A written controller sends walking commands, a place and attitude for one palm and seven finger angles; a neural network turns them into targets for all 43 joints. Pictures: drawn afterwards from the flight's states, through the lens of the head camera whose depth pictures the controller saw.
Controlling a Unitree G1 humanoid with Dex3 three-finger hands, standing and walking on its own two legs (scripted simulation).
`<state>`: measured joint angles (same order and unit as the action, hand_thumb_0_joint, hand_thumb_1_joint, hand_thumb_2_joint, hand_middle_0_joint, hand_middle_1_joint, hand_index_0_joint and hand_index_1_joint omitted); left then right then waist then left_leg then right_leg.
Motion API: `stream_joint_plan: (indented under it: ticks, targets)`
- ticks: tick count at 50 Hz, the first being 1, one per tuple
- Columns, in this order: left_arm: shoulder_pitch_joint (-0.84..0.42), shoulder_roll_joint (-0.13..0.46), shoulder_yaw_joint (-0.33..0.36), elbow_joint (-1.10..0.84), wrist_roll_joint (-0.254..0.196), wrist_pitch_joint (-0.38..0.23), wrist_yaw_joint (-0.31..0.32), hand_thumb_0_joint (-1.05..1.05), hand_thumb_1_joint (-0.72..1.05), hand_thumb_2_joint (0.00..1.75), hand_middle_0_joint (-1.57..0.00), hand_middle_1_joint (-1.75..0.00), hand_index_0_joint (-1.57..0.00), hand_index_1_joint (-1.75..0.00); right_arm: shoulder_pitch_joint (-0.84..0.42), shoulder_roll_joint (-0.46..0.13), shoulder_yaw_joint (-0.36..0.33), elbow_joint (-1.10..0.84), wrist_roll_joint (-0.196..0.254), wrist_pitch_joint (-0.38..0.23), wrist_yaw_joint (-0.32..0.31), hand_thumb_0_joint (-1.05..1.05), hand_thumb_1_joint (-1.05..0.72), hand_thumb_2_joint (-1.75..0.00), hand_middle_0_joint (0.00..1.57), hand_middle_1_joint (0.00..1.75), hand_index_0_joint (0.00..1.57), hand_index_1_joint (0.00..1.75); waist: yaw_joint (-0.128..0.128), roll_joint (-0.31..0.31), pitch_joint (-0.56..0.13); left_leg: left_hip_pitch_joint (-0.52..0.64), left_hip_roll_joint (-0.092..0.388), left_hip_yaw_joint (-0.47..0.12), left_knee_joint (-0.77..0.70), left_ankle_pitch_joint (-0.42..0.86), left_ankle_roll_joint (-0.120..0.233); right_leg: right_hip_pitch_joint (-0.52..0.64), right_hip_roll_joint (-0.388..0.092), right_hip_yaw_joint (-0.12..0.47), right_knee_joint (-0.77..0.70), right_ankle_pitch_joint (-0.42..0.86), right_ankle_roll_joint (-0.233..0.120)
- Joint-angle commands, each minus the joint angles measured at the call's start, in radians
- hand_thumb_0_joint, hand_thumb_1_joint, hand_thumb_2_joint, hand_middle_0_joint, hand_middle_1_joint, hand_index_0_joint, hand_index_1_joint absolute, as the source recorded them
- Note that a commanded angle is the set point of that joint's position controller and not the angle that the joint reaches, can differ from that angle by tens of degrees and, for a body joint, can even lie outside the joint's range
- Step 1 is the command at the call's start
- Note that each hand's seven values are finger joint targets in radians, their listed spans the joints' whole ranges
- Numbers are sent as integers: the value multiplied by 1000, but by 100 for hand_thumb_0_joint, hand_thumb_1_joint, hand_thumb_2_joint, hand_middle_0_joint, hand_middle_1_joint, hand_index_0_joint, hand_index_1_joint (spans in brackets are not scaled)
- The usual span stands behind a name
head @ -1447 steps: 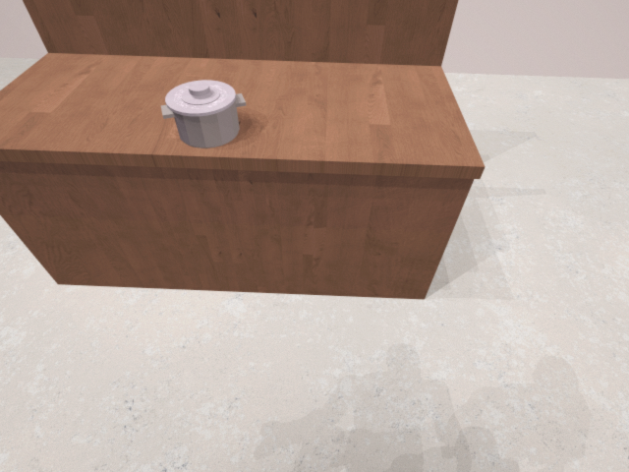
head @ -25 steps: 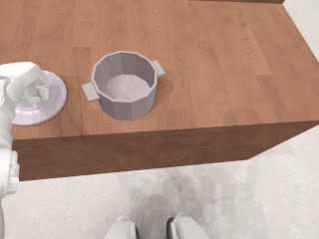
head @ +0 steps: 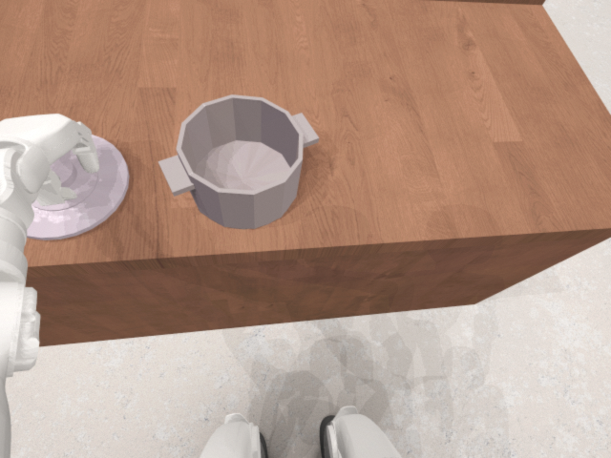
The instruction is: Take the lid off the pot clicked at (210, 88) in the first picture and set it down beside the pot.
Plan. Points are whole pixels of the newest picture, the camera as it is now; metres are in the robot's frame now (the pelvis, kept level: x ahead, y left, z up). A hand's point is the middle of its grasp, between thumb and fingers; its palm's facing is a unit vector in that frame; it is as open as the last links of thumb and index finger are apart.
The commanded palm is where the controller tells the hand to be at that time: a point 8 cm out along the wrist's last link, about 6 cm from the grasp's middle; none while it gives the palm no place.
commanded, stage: open the fingers wide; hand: left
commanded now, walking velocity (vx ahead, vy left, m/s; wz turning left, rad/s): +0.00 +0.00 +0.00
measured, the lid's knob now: (54, 173) +0.51 +0.31 -0.02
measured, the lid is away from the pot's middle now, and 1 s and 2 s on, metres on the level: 0.26 0.26 0.26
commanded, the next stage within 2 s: raise the empty hand in 0.46 s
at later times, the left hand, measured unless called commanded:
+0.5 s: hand (54, 184) +0.47 +0.30 +0.01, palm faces -0.46 -0.10 -0.88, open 10.7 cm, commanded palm +0.50 +0.28 +0.05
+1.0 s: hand (40, 168) +0.47 +0.30 +0.04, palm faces -0.45 -0.11 -0.89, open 11.0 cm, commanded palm +0.50 +0.28 +0.10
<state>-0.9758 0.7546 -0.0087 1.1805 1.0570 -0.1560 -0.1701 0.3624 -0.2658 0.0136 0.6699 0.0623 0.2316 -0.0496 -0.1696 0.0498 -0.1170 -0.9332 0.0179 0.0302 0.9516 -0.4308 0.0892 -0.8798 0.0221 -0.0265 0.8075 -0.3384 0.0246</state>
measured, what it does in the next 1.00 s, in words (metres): stands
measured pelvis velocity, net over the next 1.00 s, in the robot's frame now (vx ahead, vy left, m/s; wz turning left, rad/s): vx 0.01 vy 0.00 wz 0.02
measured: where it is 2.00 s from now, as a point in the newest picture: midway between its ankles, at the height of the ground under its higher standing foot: outside the picture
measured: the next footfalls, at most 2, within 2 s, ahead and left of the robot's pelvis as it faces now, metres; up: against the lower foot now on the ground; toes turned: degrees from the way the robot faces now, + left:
none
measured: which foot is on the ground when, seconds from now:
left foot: down 0.00-1.00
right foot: down 0.00-1.00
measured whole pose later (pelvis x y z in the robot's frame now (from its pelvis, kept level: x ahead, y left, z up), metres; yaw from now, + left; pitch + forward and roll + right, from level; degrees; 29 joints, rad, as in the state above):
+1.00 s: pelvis +0.01 +0.00 +0.02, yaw +1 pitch +20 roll -5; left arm -0.93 0.73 -0.01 1.15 1.02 -0.16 -0.20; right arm 0.36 -0.26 0.01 0.70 0.07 0.22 -0.04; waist -0.15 0.05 -0.11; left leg -0.79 0.01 0.03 0.84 -0.41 0.08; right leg -0.74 0.02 -0.03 0.70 -0.31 0.03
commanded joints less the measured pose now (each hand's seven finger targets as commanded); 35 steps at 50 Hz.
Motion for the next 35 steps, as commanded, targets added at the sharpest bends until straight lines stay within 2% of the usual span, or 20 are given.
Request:
stream_joint_plan:
  ticks: [1, 3, 4, 6, 7, 8, 11, 13, 14, 16, 18, 20, 21, 23, 26, 27, 29, 32, 34, 35]
  targets:
    - [-379, 218, 19, -145, -16, 12, 21, 0, 11, 69, -39, -91, -48, -94, 171, -200, -69, -14, -12, 2, -9, 0, -90, -90, 20, 30, 20, 30, -8, 131, -430, 549, 8, -96, -96, 531, -43, -1, 62, -65, -74, 155, -76]
    - [-379, 232, 36, -173, -14, 2, 23, 0, 8, 67, -38, -90, -44, -92, 172, -199, -69, -13, -12, 1, -10, 0, -90, -90, 20, 30, 20, 30, 3, 155, -444, 576, 9, -102, -100, 570, -48, -2, 61, -68, -74, 164, -80]
    - [-360, 214, 25, -148, -12, 4, 23, 0, 7, 65, -37, -90, -41, -92, 177, -195, -70, -12, -14, 1, -8, 0, -90, -90, 20, 30, 20, 30, -2, 140, -446, 576, 8, -101, -95, 577, -49, -1, 65, -68, -72, 163, -79]
    - [-351, 245, 50, -158, -18, 1, 27, 0, 4, 62, -35, -90, -37, -91, 173, -196, -68, -14, -16, 2, -8, 0, -90, -90, 20, 30, 20, 30, 3, 113, -455, 546, 2, -87, -94, 560, -38, 48, 63, -58, -78, 195, -77]
    - [-364, 230, 37, -175, -18, 0, 29, 0, 3, 61, -34, -90, -35, -90, 173, -195, -70, -11, -16, 3, -8, 0, -90, -90, 20, 30, 20, 30, -2, 116, -460, 556, 4, -92, -98, 566, -40, 46, 63, -60, -79, 198, -77]
    - [-365, 208, 25, -179, -23, -4, 26, 0, 2, 59, -33, -90, -33, -90, 170, -193, -71, -10, -15, 3, -8, 0, -90, -90, 20, 30, 20, 30, -1, 140, -450, 569, 4, -91, -99, 592, -43, 28, 62, -61, -82, 199, -79]
    - [-364, 197, 11, -145, -22, 1, 30, 0, 2, 58, -33, -90, -33, -90, 162, -196, -67, -5, -14, 3, -4, 0, -90, -90, 20, 30, 20, 30, -6, 130, -397, 539, 3, -89, -105, 517, -40, 12, 62, -64, -86, 156, -80]
    - [-366, 239, 46, -175, -18, -7, 33, 0, 2, 58, -32, -91, -32, -91, 167, -198, -67, -9, -14, 1, -8, 0, -90, -90, 20, 30, 20, 30, 5, 134, -435, 554, 2, -90, -106, 547, -39, 35, 60, -62, -81, 180, -82]
    - [-363, 236, 42, -172, -15, -6, 36, 0, 2, 58, -32, -91, -32, -91, 171, -195, -68, -10, -14, 2, -8, 0, -90, -90, 20, 30, 20, 30, 3, 146, -444, 572, 4, -95, -105, 567, -45, 28, 62, -63, -79, 178, -81]
    - [-373, 184, 4, -164, -19, 0, 36, 0, 2, 57, -32, -91, -32, -91, 161, -193, -70, -3, -16, 2, -5, 0, -90, -90, 20, 30, 20, 30, -9, 144, -420, 565, 5, -89, -101, 535, -42, 8, 61, -64, -85, 165, -79]
    - [-358, 246, 53, -157, -22, -4, 40, 0, 3, 57, -32, -91, -32, -91, 162, -199, -66, -10, -12, -2, -9, 0, -90, -90, 20, 30, 20, 30, 1, 106, -424, 534, 1, -85, -104, 522, -34, 45, 60, -59, -82, 183, -80]
    - [-383, 230, 36, -188, -19, -3, 39, 0, 3, 57, -32, -91, -32, -91, 162, -196, -69, -10, -15, -2, -9, 0, -90, -90, 20, 30, 20, 30, -1, 136, -450, 552, 0, -86, -104, 527, -36, 45, 59, -58, -82, 184, -78]
    - [-347, 216, 27, -145, -19, -2, 38, 0, 3, 57, -32, -91, -32, -91, 159, -194, -65, -11, -12, -5, -7, 0, -90, -90, 20, 30, 20, 30, -1, 136, -422, 539, -3, -82, -100, 517, -37, 37, 60, -61, -81, 177, -81]
    - [-346, 275, 71, -166, -18, -12, 39, 0, 3, 56, -32, -91, -32, -91, 161, -201, -62, -15, -12, -4, -11, 0, -90, -90, 20, 30, 20, 30, 12, 125, -443, 541, -1, -87, -101, 551, -39, 57, 59, -59, -72, 198, -82]
    - [-345, 215, 26, -154, -19, -4, 36, 0, 3, 57, -32, -91, -32, -91, 153, -197, -66, -14, -12, -3, -7, 0, -90, -90, 20, 30, 20, 30, 0, 136, -413, 537, 1, -81, -99, 527, -39, 32, 58, -60, -79, 182, -79]
    - [-351, 220, 26, -149, -19, -2, 36, 0, 3, 57, -32, -91, -32, -91, 157, -198, -65, -15, -11, -2, -7, 0, -90, -90, 20, 30, 20, 30, -1, 128, -411, 527, -1, -83, -102, 505, -37, 34, 60, -60, -80, 171, -79]
    - [-355, 271, 67, -178, -19, -7, 37, 0, 3, 57, -32, -91, -32, -91, 164, -200, -66, -18, -11, -3, -10, 0, -90, -90, 20, 30, 20, 30, 10, 137, -450, 558, 1, -88, -104, 553, -40, 56, 59, -59, -76, 191, -80]
    - [-391, 292, 88, -281, -22, -12, 37, 0, 3, 57, -32, -91, -32, -91, 164, -193, -73, -19, -17, -4, -10, 0, -90, -90, 20, 30, 20, 30, 18, 182, -533, 628, 4, -92, -110, 614, -46, 98, 58, -56, -88, 232, -80]
    - [-380, 270, 76, -268, -32, -12, 32, 0, 3, 57, -32, -91, -32, -91, 166, -191, -74, -11, -15, -4, -11, 0, -90, -90, 20, 30, 20, 30, 11, 169, -519, 659, 8, -96, -111, 669, -52, 90, 59, -59, -98, 244, -77]
    - [-386, 287, 91, -282, -32, -13, 34, 0, 3, 57, -32, -91, -32, -91, 164, -192, -74, -8, -17, -4, -11, 0, -90, -90, 20, 30, 20, 30, 16, 185, -511, 657, 9, -96, -118, 662, -52, 93, 58, -60, -104, 242, -77]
